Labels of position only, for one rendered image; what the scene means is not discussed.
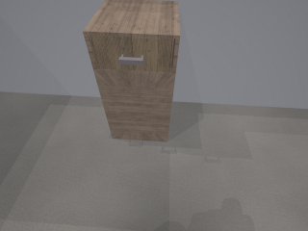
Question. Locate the handle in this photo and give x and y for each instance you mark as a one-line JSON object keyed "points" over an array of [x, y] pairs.
{"points": [[130, 60]]}

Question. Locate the drawer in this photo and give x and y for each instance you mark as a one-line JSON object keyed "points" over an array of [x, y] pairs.
{"points": [[157, 52]]}

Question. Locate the cabinet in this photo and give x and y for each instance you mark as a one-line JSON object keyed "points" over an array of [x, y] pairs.
{"points": [[137, 103]]}

